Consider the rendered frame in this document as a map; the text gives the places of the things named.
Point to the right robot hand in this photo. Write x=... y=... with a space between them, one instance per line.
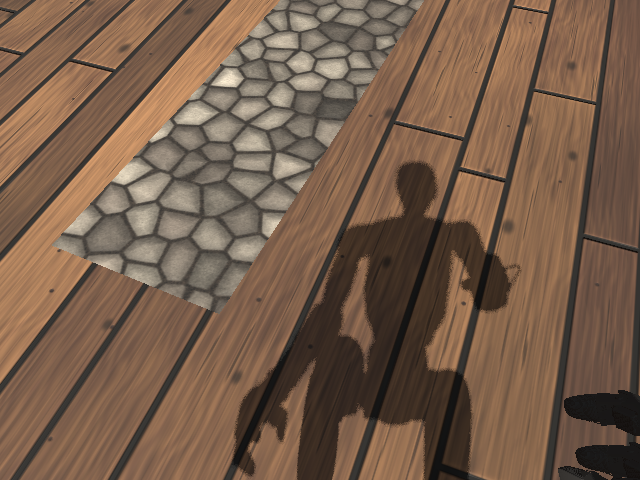
x=622 y=410

